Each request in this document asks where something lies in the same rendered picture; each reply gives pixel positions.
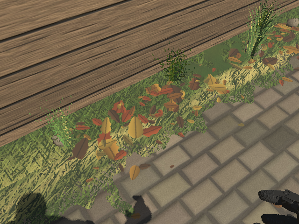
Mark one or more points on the right robot hand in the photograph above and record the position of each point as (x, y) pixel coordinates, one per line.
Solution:
(288, 199)

